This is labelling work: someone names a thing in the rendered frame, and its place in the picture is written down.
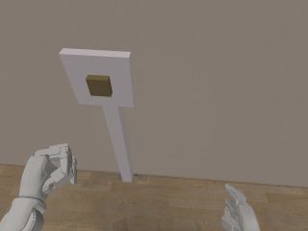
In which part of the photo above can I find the robot left hand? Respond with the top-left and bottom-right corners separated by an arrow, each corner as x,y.
19,143 -> 77,202

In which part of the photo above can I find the robot right hand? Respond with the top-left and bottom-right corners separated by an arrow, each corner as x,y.
221,184 -> 261,231

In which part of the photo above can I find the robot left forearm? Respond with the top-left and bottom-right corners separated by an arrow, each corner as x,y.
0,196 -> 46,231

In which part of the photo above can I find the button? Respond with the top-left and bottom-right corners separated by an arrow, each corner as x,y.
86,74 -> 113,97

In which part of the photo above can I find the panel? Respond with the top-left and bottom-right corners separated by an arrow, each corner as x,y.
59,48 -> 135,183

